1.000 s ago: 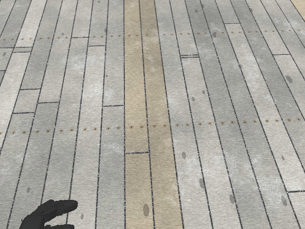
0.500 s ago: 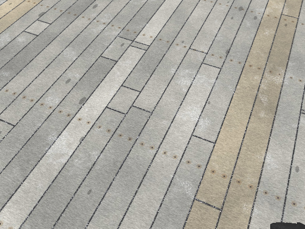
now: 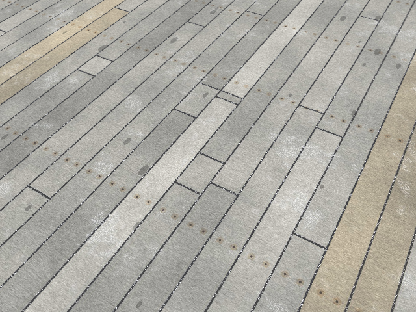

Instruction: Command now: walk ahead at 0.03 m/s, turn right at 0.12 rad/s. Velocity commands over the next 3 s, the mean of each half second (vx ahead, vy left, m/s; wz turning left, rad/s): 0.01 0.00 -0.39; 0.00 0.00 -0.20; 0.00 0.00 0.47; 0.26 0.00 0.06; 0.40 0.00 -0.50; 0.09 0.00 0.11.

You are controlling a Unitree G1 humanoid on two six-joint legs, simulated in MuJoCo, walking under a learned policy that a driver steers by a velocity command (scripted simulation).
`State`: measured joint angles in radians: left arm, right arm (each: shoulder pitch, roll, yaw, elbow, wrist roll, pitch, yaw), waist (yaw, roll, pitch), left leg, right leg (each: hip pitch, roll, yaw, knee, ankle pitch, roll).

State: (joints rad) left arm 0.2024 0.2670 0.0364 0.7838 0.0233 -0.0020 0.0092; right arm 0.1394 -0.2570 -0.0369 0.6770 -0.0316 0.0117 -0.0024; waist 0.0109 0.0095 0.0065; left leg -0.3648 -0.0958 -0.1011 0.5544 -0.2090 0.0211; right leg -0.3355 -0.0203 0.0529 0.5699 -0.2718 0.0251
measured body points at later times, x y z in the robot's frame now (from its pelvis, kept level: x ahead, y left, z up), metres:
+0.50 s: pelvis +0.02 -0.03 +0.00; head +0.05 -0.06 +0.45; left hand +0.25 +0.20 -0.08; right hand +0.08 -0.34 -0.10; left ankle +0.05 +0.10 -0.73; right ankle -0.01 -0.15 -0.70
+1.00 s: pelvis +0.02 -0.07 +0.00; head +0.04 -0.08 +0.45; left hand +0.27 +0.10 -0.09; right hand +0.04 -0.37 -0.11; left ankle +0.06 +0.07 -0.73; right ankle -0.01 -0.15 -0.73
